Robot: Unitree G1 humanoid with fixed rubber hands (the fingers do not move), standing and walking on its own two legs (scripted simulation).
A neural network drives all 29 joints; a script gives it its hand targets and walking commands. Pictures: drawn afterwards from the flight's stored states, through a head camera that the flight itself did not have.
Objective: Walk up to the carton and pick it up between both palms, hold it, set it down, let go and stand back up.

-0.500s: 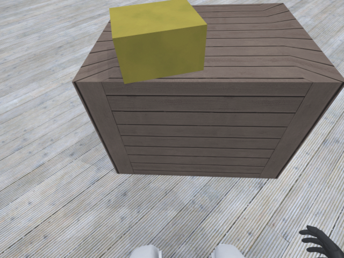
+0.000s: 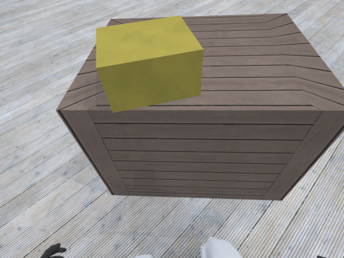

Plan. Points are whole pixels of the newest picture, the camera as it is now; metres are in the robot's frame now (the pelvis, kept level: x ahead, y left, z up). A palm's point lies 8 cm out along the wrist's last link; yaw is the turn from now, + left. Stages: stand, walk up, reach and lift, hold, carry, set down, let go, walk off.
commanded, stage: walk up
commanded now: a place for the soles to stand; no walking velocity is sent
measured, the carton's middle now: (148, 61) +0.71 +0.10 +0.08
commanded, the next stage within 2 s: none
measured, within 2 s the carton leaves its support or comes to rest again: neither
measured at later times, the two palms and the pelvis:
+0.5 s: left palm (5, 253) +0.16 +0.43 -0.08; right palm (270, 216) +0.22 -0.21 -0.07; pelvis +0.12 +0.10 +0.00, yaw +2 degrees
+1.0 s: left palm (26, 205) +0.26 +0.42 -0.06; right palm (270, 190) +0.28 -0.23 -0.06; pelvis +0.21 +0.09 +0.02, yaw +4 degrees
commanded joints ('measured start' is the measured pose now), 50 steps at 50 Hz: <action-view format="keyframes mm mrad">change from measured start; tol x16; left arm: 1 116 305 143 19 -9 -27 28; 18 134 353 148 -18 7 -41 30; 22 113 79 52 -50 -8 -26 23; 45 -26 171 73 -19 -3 18 15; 50 191 156 90 43 2 -21 33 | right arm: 1 -44 -210 -93 -16 -8 12 8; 17 -195 -217 -121 -41 -32 -8 36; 21 167 -253 -152 68 -40 -50 3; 50 -75 -176 -104 -72 -19 -3 -10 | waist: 1 48 -56 77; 18 48 -143 -1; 20 -52 -59 -100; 22 -102 366 -100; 25 -60 83 19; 50 59 66 -62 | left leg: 1 -440 35 -167 112 110 44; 15 -468 95 -150 -140 122 18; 20 20 16 -130 -491 188 29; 23 324 327 -842 -955 -122 68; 29 284 127 -293 -710 869 -100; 43 303 185 -355 -748 444 77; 50 -6 129 -151 -399 680 150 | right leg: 1 224 -311 668 -587 -575 -130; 10 131 -319 587 -551 -670 -211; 17 256 -348 538 -389 -356 -240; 19 192 -307 415 -219 -97 -203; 21 -69 -129 130 276 141 -76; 22 -327 17 43 438 -214 15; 24 -402 2 126 508 -156 17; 44 -305 -56 61 98 -32 20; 47 -160 -69 -28 -42 -103 14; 50 310 -9 -37 -285 68 -1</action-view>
